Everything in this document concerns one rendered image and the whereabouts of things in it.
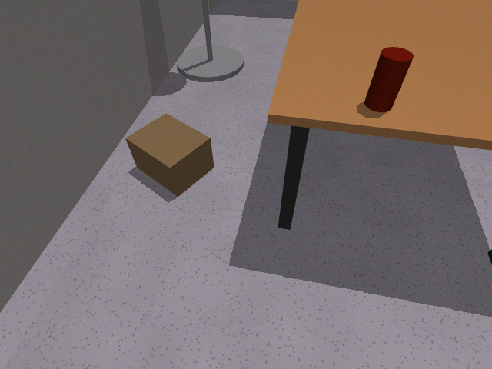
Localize table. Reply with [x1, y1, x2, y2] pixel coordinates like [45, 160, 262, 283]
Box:
[268, 0, 492, 264]

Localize coat stand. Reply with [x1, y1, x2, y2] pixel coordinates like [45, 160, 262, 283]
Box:
[178, 0, 244, 81]

